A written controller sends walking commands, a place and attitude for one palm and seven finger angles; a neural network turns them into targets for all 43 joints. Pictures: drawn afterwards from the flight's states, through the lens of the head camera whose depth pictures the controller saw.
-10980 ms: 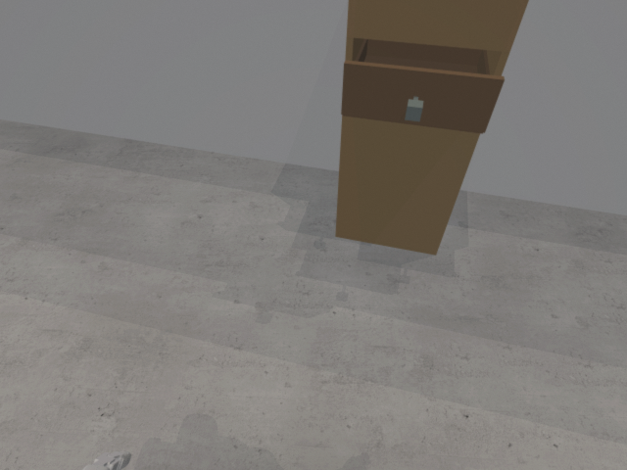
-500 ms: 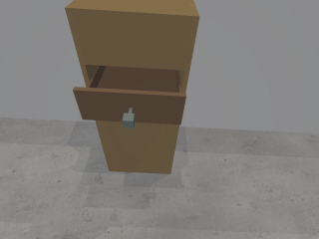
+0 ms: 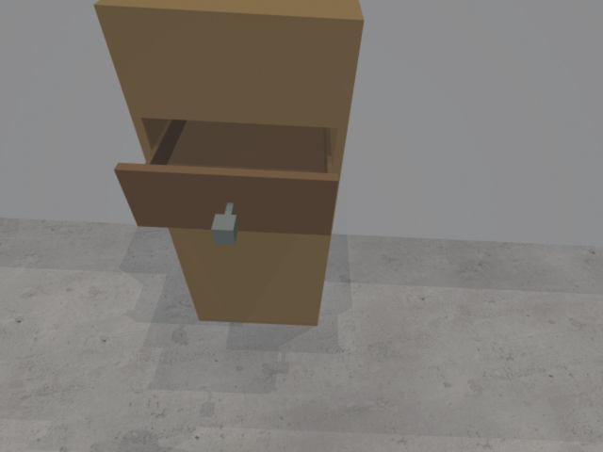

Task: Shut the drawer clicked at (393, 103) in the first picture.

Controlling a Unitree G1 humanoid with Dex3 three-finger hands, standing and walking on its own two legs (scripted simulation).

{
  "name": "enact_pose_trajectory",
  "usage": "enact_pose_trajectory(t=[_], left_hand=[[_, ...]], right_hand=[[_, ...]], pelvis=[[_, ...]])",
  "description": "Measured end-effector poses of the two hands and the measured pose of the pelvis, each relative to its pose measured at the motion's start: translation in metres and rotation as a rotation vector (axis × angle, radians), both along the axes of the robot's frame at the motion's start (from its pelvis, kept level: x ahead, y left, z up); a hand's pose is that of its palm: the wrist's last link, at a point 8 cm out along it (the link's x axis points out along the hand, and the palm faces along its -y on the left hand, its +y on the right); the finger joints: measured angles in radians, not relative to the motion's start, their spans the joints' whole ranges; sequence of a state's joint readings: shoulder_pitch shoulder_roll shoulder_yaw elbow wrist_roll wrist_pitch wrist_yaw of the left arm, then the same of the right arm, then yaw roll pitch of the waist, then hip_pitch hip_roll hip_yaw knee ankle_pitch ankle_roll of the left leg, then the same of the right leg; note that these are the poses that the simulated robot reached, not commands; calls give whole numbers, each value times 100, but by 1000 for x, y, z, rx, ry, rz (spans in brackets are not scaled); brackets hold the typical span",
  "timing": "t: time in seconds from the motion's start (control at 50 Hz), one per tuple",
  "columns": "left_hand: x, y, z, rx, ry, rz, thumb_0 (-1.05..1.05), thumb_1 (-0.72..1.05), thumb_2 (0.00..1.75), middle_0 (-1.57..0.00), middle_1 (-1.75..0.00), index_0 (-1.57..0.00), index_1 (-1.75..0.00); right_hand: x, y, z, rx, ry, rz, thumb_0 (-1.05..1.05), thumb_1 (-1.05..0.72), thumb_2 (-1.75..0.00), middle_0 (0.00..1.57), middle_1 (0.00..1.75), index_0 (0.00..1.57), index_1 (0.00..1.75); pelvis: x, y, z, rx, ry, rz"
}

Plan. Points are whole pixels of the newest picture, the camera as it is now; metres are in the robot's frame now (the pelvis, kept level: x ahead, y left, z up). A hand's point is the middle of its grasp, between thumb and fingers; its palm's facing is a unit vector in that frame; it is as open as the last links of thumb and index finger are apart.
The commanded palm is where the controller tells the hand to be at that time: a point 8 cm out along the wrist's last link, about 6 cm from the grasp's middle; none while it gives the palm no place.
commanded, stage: shuffle to correct the standing spot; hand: left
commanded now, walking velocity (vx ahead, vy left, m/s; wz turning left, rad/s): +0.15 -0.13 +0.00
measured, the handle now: (227, 221) +0.49 +0.17 +0.00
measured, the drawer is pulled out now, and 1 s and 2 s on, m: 0.16 0.16 0.16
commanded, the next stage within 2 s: come to a stop and stand still in 0.22 s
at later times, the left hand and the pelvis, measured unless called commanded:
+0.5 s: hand out of the picture +0.13 +0.13 -0.17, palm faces +0.00 -0.97 -0.25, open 7.3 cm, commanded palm none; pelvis +0.08 -0.07 -0.01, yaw -1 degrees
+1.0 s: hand out of the picture +0.05 +0.13 -0.18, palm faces +0.09 -0.98 -0.15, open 7.4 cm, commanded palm none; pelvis +0.03 -0.04 +0.01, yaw +1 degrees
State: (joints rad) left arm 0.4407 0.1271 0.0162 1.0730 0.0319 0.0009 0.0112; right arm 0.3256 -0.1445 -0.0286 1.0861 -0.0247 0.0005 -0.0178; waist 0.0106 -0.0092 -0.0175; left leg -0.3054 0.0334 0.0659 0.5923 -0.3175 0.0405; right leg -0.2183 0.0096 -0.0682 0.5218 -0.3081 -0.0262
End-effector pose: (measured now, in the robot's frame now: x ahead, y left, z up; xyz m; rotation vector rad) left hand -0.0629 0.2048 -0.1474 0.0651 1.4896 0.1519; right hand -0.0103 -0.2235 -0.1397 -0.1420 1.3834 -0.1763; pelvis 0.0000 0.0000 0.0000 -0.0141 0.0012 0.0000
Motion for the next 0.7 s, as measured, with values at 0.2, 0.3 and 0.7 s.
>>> enact_pose_trajectory(t=[0.2,0.3,0.7], left_hand=[[34,-21,-15,-66,36,-12,1,91,90,-20,-30,-20,-30],[95,-22,-4,-49,-49,-60,1,91,90,-20,-30,-20,-30],[208,-56,16,89,-330,-65,0,93,90,-20,-30,-20,-30]], right_hand=[[52,-8,9,-46,-77,2,1,-92,-90,20,30,20,30],[42,-13,16,-30,-29,-27,1,-92,-90,20,30,20,30],[89,-80,-1,12,0,2,1,-91,-90,20,30,20,30]], pelvis=[[37,-7,-3,7,4,-19],[49,-20,7,0,13,-22],[63,-77,2,37,-17,22]])
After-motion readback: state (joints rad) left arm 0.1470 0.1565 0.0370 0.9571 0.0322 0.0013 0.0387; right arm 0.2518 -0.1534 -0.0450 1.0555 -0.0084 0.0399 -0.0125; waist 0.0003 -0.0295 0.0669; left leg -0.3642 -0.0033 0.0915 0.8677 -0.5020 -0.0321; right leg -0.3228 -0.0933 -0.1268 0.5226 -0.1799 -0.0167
